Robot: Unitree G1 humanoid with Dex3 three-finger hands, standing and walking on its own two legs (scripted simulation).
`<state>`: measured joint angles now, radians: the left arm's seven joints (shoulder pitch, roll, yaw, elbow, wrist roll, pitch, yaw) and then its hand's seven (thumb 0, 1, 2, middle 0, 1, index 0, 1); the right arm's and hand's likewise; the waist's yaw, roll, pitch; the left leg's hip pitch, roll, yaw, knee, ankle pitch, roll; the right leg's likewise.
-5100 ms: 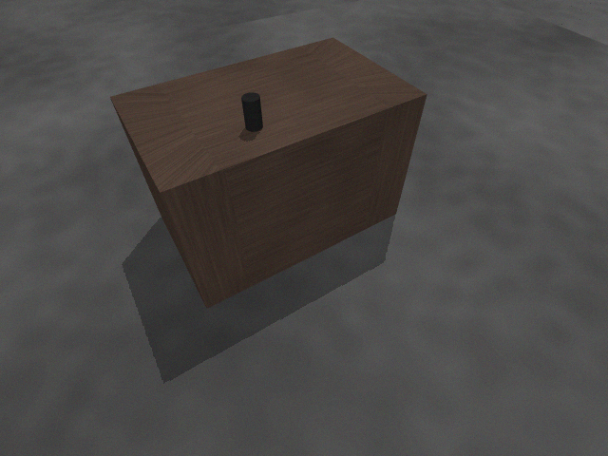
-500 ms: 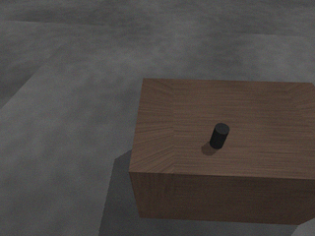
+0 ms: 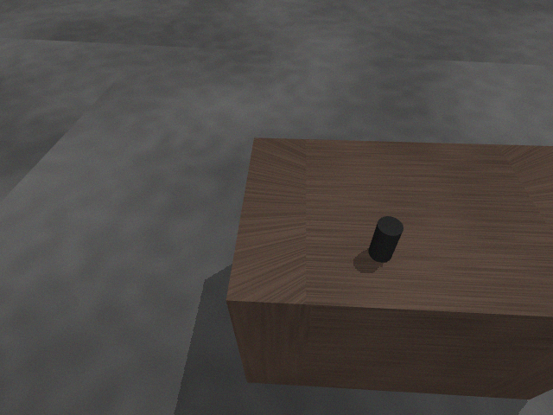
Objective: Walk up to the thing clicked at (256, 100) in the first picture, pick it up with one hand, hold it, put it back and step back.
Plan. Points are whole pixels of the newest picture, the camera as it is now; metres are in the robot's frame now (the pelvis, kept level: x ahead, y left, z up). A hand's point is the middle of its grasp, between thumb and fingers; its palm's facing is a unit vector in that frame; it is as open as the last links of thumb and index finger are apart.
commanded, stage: stand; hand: right
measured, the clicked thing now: (384, 240) +0.50 -0.23 -0.13
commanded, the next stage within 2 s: rise first in 1.38 s
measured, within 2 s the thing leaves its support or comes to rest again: neither
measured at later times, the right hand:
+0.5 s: hand out of the picture +0.08 -0.26 -0.16, palm faces -0.03 +0.94 -0.34, open 7.4 cm
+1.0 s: hand out of the picture +0.09 -0.25 -0.16, palm faces -0.04 +0.94 -0.34, open 7.4 cm
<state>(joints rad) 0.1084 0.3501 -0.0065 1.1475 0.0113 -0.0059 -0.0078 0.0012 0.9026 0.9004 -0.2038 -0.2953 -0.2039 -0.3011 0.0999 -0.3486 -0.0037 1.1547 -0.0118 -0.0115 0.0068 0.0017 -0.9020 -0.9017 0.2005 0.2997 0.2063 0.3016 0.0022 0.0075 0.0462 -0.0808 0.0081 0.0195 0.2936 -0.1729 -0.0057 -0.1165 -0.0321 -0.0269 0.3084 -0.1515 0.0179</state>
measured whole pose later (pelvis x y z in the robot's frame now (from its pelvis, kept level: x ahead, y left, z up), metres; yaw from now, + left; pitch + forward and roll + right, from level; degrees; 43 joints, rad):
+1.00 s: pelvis +0.01 +0.00 +0.00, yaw +0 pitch -2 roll +0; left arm 0.11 0.35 -0.01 1.14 0.01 -0.01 -0.01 0.00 0.90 0.90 -0.20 -0.30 -0.20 -0.30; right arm 0.11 -0.35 0.00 1.13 -0.01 -0.01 0.00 0.00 -0.90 -0.90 0.20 0.30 0.21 0.30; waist 0.01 0.00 0.04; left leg -0.07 0.01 0.01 0.29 -0.19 -0.01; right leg -0.10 -0.03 -0.03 0.31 -0.17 0.02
